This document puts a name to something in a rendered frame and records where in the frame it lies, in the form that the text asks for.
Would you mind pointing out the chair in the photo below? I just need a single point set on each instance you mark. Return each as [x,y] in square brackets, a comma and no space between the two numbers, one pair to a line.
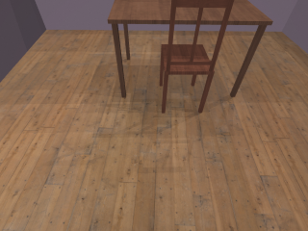
[191,59]

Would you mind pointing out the table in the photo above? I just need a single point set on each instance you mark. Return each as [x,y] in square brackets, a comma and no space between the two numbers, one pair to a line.
[158,12]

